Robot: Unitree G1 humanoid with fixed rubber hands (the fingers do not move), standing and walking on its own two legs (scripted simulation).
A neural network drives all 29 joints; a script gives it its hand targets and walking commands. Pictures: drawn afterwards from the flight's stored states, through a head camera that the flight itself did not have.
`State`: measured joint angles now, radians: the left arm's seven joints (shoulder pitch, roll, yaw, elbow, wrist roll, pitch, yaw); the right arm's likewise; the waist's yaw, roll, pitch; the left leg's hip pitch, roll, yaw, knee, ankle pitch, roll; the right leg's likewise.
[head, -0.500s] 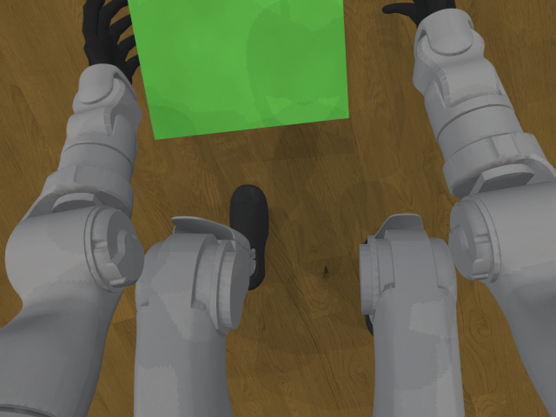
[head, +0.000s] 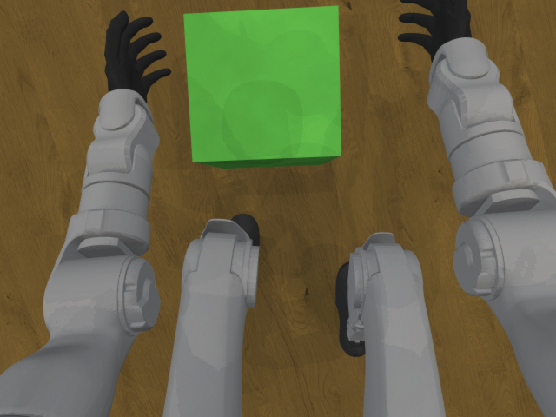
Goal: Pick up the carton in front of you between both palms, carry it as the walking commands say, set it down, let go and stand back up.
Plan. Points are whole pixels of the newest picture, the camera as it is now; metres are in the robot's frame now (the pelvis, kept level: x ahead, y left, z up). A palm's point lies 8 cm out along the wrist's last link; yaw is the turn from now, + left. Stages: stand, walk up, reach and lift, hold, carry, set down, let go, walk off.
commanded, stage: set down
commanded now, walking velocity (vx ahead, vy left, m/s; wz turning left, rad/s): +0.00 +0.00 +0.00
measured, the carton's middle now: (267, 106) +0.51 +0.09 -0.31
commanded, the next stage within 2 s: let go in 0.66 s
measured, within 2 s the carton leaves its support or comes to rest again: neither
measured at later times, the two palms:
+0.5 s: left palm (18, 24) +0.48 +0.26 +0.03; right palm out of the picture +0.55 -0.13 +0.02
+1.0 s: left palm out of the picture +0.39 +0.27 +0.15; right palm out of the picture +0.44 -0.16 +0.15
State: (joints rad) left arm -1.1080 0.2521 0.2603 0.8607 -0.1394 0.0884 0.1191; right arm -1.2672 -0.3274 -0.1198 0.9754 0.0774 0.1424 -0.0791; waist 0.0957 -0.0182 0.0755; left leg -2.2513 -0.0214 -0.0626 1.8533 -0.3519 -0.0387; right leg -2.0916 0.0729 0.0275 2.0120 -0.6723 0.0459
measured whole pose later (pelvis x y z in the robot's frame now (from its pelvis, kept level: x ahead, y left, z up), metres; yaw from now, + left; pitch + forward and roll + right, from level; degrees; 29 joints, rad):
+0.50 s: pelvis +0.03 +0.01 +0.13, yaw +0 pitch +48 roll -2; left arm -0.90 0.19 0.34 0.65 -0.05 0.15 0.05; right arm -1.05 -0.29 -0.20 0.80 0.01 0.17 0.00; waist 0.10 -0.01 -0.11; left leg -1.92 0.00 -0.04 1.38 -0.30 -0.02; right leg -1.80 0.06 0.05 1.51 -0.55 0.04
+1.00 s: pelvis +0.07 +0.02 +0.26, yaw +0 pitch +35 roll -2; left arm -0.40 0.18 0.21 0.53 0.08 0.10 -0.07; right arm -0.48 -0.15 -0.22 0.61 -0.09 0.11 -0.02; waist 0.06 -0.01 -0.08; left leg -1.29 0.00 -0.02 0.89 -0.21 0.01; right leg -1.16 0.03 0.08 0.96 -0.41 0.05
